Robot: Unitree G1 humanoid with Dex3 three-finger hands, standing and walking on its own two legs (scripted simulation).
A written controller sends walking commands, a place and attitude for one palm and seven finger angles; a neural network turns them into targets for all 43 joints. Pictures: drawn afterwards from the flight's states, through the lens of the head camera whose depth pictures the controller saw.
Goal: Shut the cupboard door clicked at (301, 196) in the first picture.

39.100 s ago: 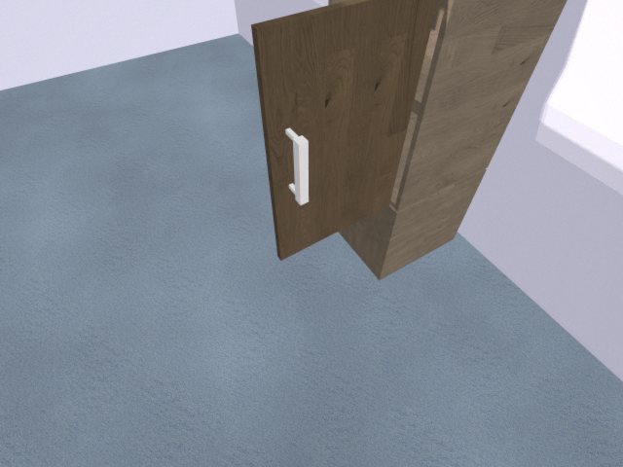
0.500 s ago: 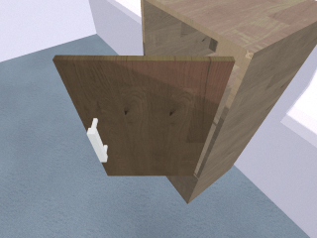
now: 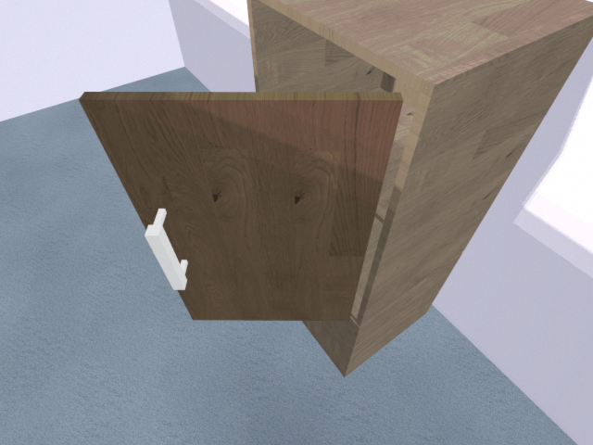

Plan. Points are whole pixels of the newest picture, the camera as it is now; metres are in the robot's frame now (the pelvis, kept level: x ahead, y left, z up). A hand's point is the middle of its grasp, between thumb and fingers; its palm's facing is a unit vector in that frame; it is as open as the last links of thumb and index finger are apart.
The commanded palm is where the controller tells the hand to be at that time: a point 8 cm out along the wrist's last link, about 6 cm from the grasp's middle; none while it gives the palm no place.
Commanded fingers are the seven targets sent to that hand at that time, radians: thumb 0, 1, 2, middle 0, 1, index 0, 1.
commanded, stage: come to a stop and stand still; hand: left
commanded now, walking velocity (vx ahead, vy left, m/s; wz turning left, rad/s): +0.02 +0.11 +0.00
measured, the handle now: (171, 251) +0.41 +0.24 -0.02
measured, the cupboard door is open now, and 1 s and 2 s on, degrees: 54 54 54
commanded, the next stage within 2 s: look again from close up in 0.66 s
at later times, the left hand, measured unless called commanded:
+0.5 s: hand out of the picture +0.02 +0.19 -0.17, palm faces +0.01 -0.98 -0.20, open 7.3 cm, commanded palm none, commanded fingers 0.00 0.90 0.90 -0.20 -0.30 -0.20 -0.30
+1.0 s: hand out of the picture +0.04 +0.21 -0.17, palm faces +0.02 -0.98 -0.21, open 7.3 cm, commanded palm none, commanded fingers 0.00 0.90 0.90 -0.20 -0.30 -0.20 -0.30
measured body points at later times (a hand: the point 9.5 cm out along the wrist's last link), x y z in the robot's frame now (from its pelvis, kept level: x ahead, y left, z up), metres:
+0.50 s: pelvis +0.02 +0.02 +0.00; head +0.05 +0.01 +0.45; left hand +0.02 +0.24 -0.15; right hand +0.02 -0.20 -0.16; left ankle +0.01 +0.08 -0.74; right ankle -0.04 -0.05 -0.74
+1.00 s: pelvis +0.02 +0.04 +0.00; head +0.03 +0.03 +0.45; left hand +0.04 +0.26 -0.16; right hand +0.05 -0.19 -0.16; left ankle +0.01 +0.08 -0.74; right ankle -0.04 -0.05 -0.74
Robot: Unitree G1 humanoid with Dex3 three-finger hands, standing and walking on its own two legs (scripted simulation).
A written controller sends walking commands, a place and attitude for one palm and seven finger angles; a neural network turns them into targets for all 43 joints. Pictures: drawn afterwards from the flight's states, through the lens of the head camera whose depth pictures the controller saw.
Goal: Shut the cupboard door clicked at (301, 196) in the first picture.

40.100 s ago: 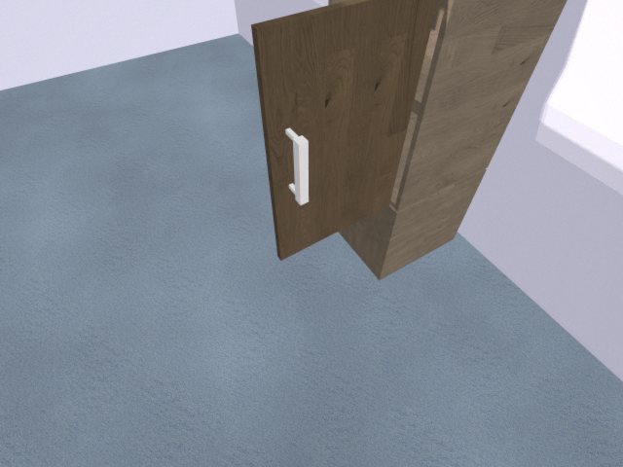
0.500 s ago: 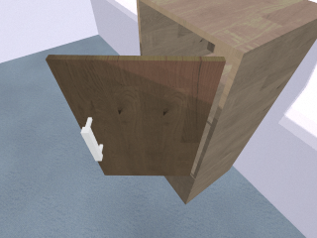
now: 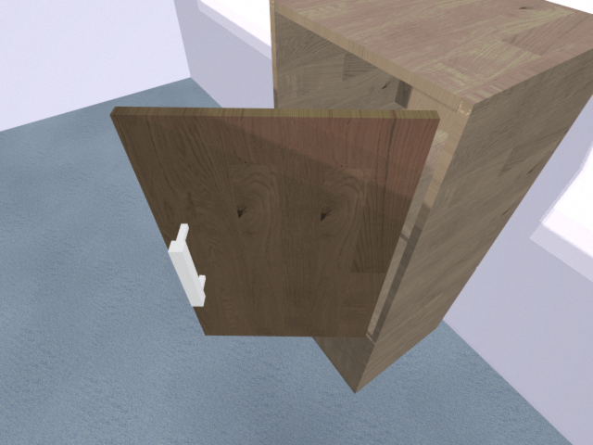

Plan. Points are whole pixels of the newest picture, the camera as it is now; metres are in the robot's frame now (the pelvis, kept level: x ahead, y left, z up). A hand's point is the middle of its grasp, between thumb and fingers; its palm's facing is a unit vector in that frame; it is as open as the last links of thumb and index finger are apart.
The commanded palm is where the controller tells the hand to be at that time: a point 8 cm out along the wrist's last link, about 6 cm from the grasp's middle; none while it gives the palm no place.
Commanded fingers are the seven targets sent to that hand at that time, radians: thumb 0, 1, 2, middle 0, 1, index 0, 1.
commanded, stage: look again from close up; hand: left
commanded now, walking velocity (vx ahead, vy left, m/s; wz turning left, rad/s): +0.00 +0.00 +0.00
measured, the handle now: (191, 266) +0.38 +0.20 -0.02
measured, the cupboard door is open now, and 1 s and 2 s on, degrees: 54 54 54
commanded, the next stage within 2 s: shuffle to correct the standing spot in 0.24 s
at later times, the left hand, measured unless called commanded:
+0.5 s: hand out of the picture -0.01 +0.18 -0.18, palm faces +0.01 -0.98 -0.18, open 7.4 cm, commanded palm none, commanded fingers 0.00 0.90 0.90 -0.20 -0.30 -0.20 -0.30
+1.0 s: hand out of the picture -0.07 +0.14 -0.18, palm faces +0.00 -0.99 -0.15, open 7.4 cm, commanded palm none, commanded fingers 0.00 0.90 0.90 -0.20 -0.30 -0.20 -0.30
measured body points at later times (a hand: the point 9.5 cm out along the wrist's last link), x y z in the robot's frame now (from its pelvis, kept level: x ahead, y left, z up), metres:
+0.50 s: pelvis +0.00 +0.01 +0.00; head +0.02 +0.03 +0.45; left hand -0.01 +0.23 -0.16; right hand +0.01 -0.22 -0.15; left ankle -0.01 +0.05 -0.73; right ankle -0.06 -0.09 -0.73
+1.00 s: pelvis -0.05 -0.02 +0.00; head -0.04 -0.01 +0.45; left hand -0.07 +0.20 -0.16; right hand -0.04 -0.27 -0.15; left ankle -0.05 +0.06 -0.72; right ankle -0.10 -0.18 -0.73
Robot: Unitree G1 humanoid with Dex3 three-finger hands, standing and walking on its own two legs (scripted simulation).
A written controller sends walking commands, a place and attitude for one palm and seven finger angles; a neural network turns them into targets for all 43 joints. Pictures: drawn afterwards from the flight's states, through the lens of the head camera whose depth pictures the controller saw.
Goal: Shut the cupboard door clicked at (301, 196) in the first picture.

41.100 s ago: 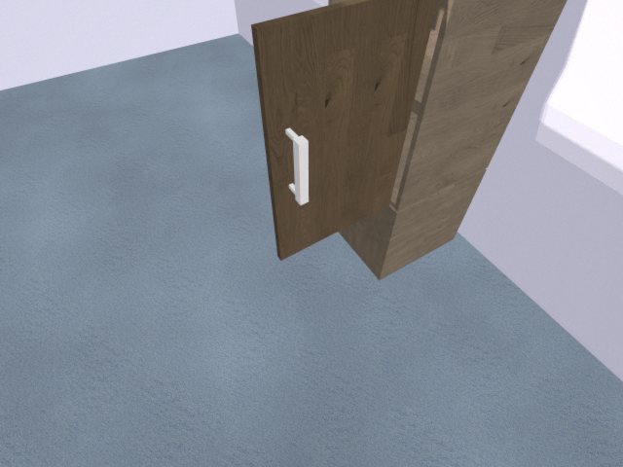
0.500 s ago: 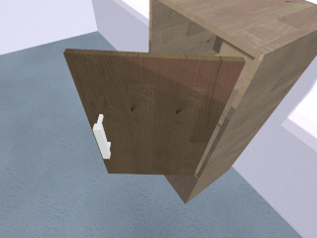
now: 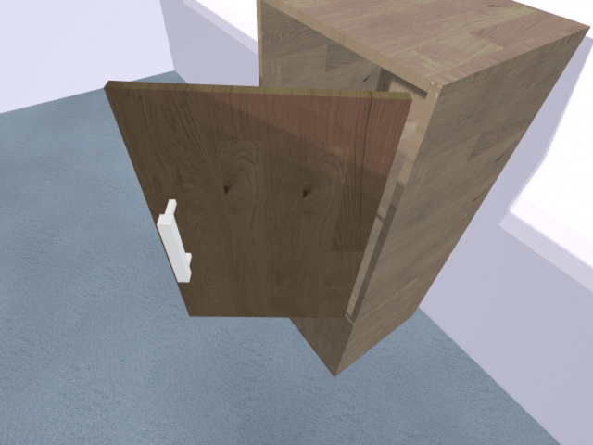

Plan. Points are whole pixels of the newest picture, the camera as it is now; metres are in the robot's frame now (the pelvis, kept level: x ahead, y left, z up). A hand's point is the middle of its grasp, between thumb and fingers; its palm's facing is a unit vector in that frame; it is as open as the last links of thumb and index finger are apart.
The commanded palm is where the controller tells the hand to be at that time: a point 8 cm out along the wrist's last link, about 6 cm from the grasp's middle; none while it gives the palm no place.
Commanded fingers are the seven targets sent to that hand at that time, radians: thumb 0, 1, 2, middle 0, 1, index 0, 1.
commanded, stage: come to a stop and stand still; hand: left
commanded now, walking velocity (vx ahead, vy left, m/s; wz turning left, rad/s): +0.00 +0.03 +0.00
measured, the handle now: (178, 242) +0.43 +0.24 -0.02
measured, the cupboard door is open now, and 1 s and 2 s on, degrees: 54 54 54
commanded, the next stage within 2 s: look again from close up in 1.60 s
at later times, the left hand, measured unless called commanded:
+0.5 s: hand out of the picture +0.09 +0.23 -0.17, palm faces +0.00 -0.97 -0.26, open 7.4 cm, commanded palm none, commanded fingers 0.00 0.90 0.90 -0.20 -0.30 -0.20 -0.30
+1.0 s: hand out of the picture +0.04 +0.18 -0.17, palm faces +0.01 -0.98 -0.21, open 7.4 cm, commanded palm none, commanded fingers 0.00 0.90 0.90 -0.20 -0.30 -0.20 -0.30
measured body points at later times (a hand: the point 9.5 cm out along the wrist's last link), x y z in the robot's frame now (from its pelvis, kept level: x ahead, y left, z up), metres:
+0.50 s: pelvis +0.04 +0.03 +0.00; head +0.07 +0.03 +0.44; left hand +0.09 +0.28 -0.15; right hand +0.06 -0.20 -0.16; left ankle +0.00 +0.08 -0.73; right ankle -0.03 -0.12 -0.73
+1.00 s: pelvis +0.04 +0.00 +0.00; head +0.07 +0.00 +0.45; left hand +0.05 +0.23 -0.16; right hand +0.07 -0.23 -0.16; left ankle +0.00 +0.08 -0.73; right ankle -0.03 -0.12 -0.73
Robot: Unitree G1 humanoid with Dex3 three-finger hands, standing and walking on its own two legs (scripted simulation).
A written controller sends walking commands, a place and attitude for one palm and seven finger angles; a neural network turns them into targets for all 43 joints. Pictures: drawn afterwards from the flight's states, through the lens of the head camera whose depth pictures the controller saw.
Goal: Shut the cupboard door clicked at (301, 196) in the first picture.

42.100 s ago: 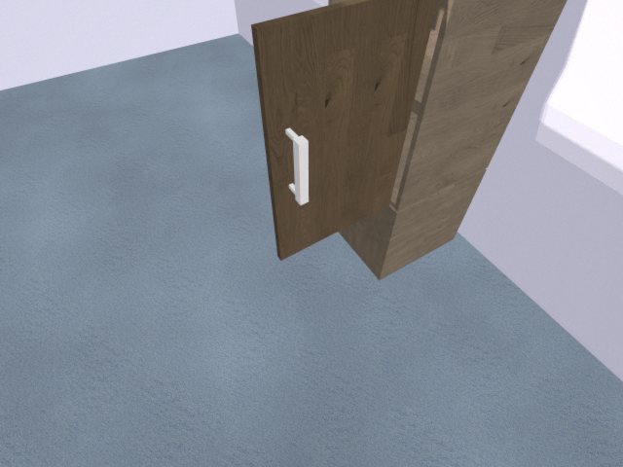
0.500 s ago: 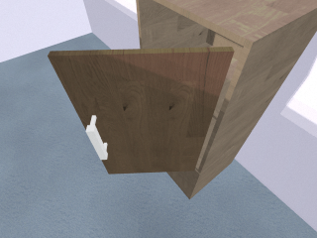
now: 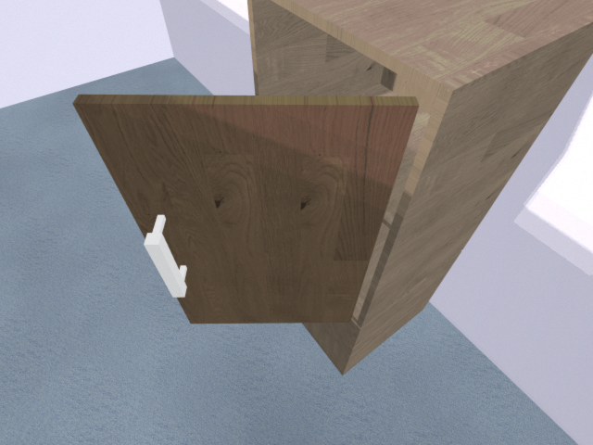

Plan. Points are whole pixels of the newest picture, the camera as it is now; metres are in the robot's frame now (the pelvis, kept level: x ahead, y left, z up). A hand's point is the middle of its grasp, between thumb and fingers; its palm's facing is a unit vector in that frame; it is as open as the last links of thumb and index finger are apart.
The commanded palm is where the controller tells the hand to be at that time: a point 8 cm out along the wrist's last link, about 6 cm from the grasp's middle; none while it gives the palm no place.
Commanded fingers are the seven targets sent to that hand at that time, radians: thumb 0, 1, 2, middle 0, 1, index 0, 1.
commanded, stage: come to a stop and stand still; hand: left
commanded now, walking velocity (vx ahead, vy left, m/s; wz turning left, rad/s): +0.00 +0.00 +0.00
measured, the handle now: (170, 258) +0.38 +0.24 -0.02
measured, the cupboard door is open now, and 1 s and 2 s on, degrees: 54 54 54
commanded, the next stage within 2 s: look again from close up in 0.60 s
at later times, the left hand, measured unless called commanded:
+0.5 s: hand out of the picture -0.01 +0.15 -0.17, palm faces +0.03 -0.98 -0.20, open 7.4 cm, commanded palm none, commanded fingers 0.00 0.90 0.90 -0.20 -0.30 -0.20 -0.30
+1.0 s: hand out of the picture -0.01 +0.15 -0.17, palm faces +0.03 -0.98 -0.22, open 7.4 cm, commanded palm none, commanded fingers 0.00 0.90 0.90 -0.20 -0.30 -0.20 -0.30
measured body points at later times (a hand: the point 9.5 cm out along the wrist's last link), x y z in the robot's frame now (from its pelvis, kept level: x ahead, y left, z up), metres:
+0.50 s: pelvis +0.00 -0.03 +0.00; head +0.02 -0.03 +0.45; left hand -0.01 +0.20 -0.16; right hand +0.01 -0.25 -0.16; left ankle -0.05 +0.08 -0.74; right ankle -0.08 -0.12 -0.74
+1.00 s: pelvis -0.02 -0.04 +0.00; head +0.00 -0.04 +0.45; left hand -0.01 +0.20 -0.15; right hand +0.01 -0.27 -0.15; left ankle -0.05 +0.08 -0.74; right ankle -0.08 -0.12 -0.74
